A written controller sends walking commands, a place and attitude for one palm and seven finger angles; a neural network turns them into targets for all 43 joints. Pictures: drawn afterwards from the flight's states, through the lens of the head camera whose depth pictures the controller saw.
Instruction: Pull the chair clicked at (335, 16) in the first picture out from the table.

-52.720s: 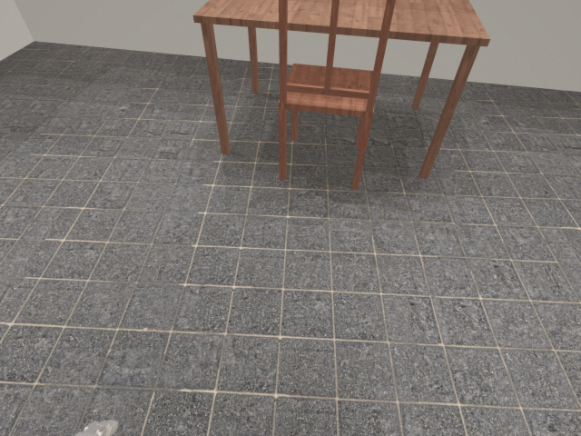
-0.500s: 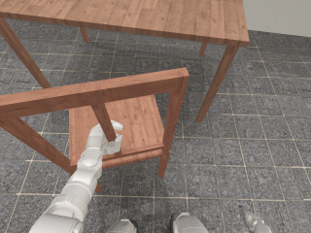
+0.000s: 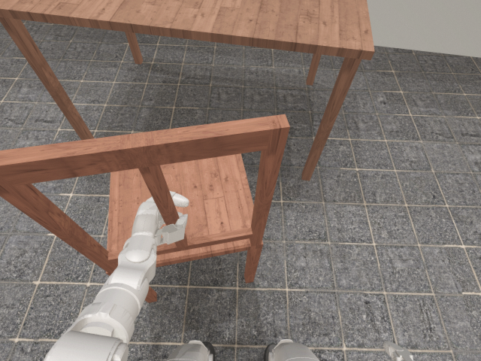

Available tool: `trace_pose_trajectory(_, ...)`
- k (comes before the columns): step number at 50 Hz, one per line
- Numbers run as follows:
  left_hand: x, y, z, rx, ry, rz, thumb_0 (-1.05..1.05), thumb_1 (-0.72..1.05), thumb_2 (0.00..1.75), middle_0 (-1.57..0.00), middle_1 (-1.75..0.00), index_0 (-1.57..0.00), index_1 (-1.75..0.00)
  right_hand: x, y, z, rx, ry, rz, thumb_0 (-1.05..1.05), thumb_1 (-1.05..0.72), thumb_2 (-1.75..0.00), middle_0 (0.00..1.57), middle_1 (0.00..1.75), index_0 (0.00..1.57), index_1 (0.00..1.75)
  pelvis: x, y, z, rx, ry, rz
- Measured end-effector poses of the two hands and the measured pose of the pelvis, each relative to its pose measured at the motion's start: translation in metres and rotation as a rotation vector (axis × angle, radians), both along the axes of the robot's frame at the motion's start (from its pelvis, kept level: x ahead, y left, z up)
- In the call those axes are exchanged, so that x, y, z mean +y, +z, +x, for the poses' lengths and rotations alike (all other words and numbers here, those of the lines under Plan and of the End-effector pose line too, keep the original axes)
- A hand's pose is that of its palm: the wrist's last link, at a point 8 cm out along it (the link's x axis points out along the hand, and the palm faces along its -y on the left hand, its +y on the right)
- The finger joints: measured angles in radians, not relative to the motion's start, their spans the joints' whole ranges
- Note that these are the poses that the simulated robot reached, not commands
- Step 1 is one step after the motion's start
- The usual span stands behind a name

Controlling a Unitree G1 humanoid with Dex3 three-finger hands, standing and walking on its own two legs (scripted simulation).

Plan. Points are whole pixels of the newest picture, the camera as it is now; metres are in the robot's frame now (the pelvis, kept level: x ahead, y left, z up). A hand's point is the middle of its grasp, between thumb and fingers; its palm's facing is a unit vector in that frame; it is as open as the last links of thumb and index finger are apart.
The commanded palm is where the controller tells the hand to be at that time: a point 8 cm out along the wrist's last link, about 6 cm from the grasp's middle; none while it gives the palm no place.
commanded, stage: step backward, pulling the chair out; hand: left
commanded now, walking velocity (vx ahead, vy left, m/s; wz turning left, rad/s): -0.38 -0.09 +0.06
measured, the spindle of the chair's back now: (169, 212) +0.38 +0.14 -0.06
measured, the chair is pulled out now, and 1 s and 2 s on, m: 0.45 0.62 0.66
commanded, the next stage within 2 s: stop walking, hand still on the chair in 1.02 s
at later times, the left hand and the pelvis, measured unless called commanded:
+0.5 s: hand (171, 277) +0.26 +0.12 -0.07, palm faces -0.01 -0.98 -0.18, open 5.6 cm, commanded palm +0.25 +0.18 -0.06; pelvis -0.09 -0.01 +0.00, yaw +0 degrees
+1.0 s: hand (170, 324) +0.18 +0.12 -0.06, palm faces +0.03 -0.98 -0.18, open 5.7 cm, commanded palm +0.18 +0.17 -0.06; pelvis -0.16 -0.03 -0.01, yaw +1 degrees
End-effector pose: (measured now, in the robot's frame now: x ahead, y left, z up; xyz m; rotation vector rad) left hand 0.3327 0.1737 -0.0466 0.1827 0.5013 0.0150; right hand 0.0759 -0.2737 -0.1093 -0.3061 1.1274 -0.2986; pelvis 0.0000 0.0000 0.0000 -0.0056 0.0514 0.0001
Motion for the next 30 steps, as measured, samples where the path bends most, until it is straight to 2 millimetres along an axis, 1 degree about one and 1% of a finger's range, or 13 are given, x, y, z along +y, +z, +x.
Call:
trace_pose_trajectory(2, 0.001, 0.0, -0.007, -0.003, 0.002, 0.004, 0.03, 0.63, 0.75, -0.25, -1.17, -0.5, -1.44, 0.003, -0.002, -0.004, -0.007, 0.01, 0.021, 0.01, -0.9, -0.9, 0.2, 0.3, 0.2, 0.3, -0.003, -0.001, -0.007, 0.002, -0.008, -0.001)
trace_pose_trajectory(6, 0.0, 0.0, -0.022, -0.004, 0.024, 0.01, 0.04, 0.62, 0.76, -0.27, -1.16, -0.5, -1.44, 0.01, -0.007, -0.013, -0.041, 0.01, 0.071, 0.01, -0.9, -0.9, 0.2, 0.3, 0.2, 0.3, -0.011, -0.002, -0.027, -0.015, -0.018, -0.022)
trace_pose_trajectory(11, -0.002, 0.0, -0.045, -0.011, 0.042, 0.019, 0.04, 0.61, 0.77, -0.28, -1.15, -0.5, -1.44, 0.008, -0.011, -0.029, -0.093, -0.015, 0.093, 0.01, -0.9, -0.9, 0.2, 0.3, 0.21, 0.3, -0.017, -0.005, -0.048, -0.023, -0.013, -0.025)
trace_pose_trajectory(17, -0.002, 0.0, -0.07, -0.012, 0.027, 0.015, 0.04, 0.61, 0.76, -0.28, -1.17, -0.5, -1.44, 0.0, -0.009, -0.058, -0.06, -0.003, 0.03, 0.01, -0.9, -0.9, 0.2, 0.3, 0.21, 0.3, -0.006, -0.006, -0.062, -0.028, 0.018, -0.018)
trace_pose_trajectory(22, 0.001, 0.0, -0.086, -0.006, 0.006, 0.005, 0.04, 0.62, 0.75, -0.25, -1.19, -0.5, -1.44, 0.005, -0.004, -0.074, -0.038, 0.016, 0.016, 0.01, -0.9, -0.9, 0.2, 0.3, 0.2, 0.3, -0.002, -0.004, -0.076, -0.034, 0.003, -0.018)
trace_pose_trajectory(26, 0.003, 0.0, -0.096, -0.003, 0.021, 0.003, 0.05, 0.62, 0.76, -0.25, -1.18, -0.5, -1.44, 0.012, -0.007, -0.083, -0.048, 0.04, 0.053, 0.01, -0.9, -0.9, 0.2, 0.3, 0.2, 0.3, -0.01, -0.004, -0.089, -0.033, 0.005, -0.03)
trace_pose_trajectory(30, 0.001, 0.001, -0.107, -0.006, 0.043, 0.014, 0.05, 0.61, 0.78, -0.27, -1.17, -0.5, -1.44, 0.012, -0.014, -0.093, -0.076, 0.043, 0.097, 0.01, -0.9, -0.9, 0.2, 0.3, 0.21, 0.3, -0.022, -0.006, -0.108, -0.048, -0.008, -0.042)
